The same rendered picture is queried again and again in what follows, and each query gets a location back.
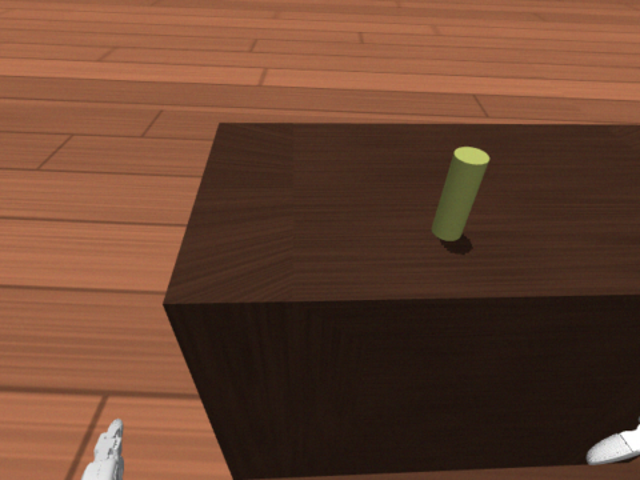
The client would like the can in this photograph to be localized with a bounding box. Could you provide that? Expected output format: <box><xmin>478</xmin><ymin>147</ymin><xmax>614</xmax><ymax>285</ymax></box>
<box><xmin>432</xmin><ymin>147</ymin><xmax>490</xmax><ymax>241</ymax></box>

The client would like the left robot hand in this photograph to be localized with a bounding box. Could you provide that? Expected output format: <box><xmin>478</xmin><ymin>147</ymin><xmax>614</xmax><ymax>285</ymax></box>
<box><xmin>81</xmin><ymin>419</ymin><xmax>124</xmax><ymax>480</ymax></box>

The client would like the right robot hand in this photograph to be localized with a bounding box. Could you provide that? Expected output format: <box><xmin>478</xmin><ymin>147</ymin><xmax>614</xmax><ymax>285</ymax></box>
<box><xmin>586</xmin><ymin>417</ymin><xmax>640</xmax><ymax>465</ymax></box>

